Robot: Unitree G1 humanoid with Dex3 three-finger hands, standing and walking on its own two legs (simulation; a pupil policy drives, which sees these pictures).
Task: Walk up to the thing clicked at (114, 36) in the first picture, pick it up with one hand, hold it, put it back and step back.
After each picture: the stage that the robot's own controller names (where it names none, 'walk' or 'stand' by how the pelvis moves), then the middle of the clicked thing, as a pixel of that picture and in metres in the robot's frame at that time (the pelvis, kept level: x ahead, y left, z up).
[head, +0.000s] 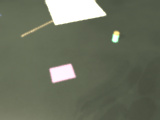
stand; (115, 36) +1.60 -0.43 -0.72
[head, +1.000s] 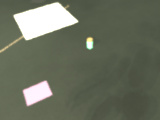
walk; (89, 43) +1.51 +0.00 -0.69
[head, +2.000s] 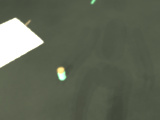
walk; (61, 73) +0.98 +0.29 -0.71
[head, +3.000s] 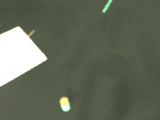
walk; (65, 104) +0.63 +0.23 -0.71
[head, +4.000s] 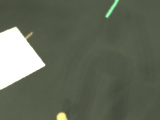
stand; (62, 119) +0.49 +0.20 -0.70
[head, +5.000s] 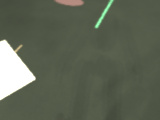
stand; out of the picture +0.43 +0.22 -0.72
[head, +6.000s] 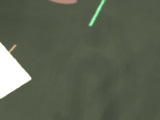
stand; out of the picture +0.43 +0.23 -0.72
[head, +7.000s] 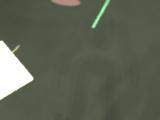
stand; out of the picture +0.44 +0.23 -0.72
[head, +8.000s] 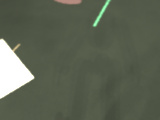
stand; out of the picture +0.43 +0.22 -0.73
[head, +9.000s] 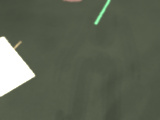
go down; out of the picture +0.43 +0.22 -0.72
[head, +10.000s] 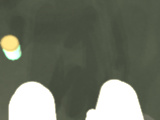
go down; (11, 48) +0.51 +0.26 -0.30
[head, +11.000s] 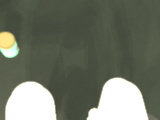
close in; (8, 45) +0.50 +0.27 -0.27
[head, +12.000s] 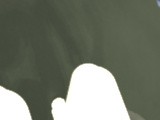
close in; out of the picture +0.48 +0.31 -0.22
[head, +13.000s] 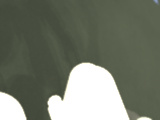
close; out of the picture +0.47 +0.32 -0.23
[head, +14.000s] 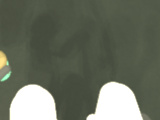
lift; out of the picture +0.38 +0.28 -0.11
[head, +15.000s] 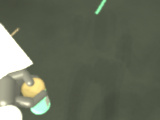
hold; (36, 96) +0.32 +0.17 +0.02
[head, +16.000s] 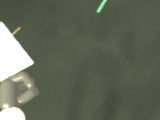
hold; out of the picture +0.23 +0.14 -0.62
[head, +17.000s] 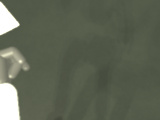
crouch; out of the picture +0.19 +0.15 -0.60
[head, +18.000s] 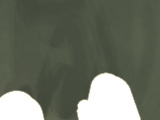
lower; out of the picture +0.23 +0.17 -0.29
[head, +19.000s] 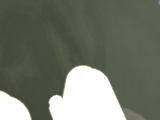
lower; out of the picture +0.23 +0.17 -0.25
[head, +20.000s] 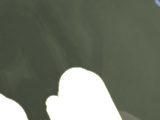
lower; out of the picture +0.23 +0.17 -0.24
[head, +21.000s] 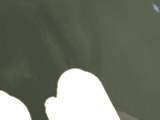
lower; out of the picture +0.23 +0.17 -0.25
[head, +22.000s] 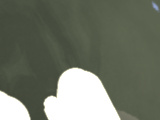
lower; out of the picture +0.23 +0.17 -0.25
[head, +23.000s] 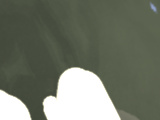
open; out of the picture +0.23 +0.17 -0.25
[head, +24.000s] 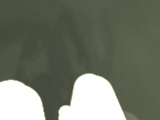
stand; out of the picture +0.22 +0.16 -0.26
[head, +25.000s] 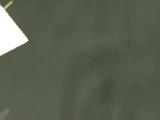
stand; out of the picture +0.15 +0.42 -0.62
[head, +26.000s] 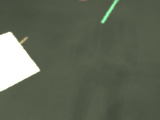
stand; out of the picture +0.13 +0.72 -0.68
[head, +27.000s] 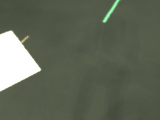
stand; out of the picture +0.10 +1.03 -0.68
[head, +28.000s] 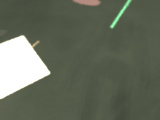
stand; out of the picture +0.10 +1.31 -0.74
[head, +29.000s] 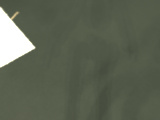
walk; out of the picture +0.01 +1.58 -0.73
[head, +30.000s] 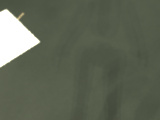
walk; out of the picture +0.07 +1.91 -0.73
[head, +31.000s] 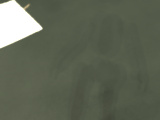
walk; out of the picture +0.46 +2.21 -0.73
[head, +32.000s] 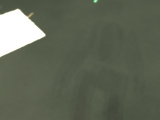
stand; out of the picture +0.41 +2.50 -0.74
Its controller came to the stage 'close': yes
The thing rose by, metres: 0.69
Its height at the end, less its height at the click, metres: -0.02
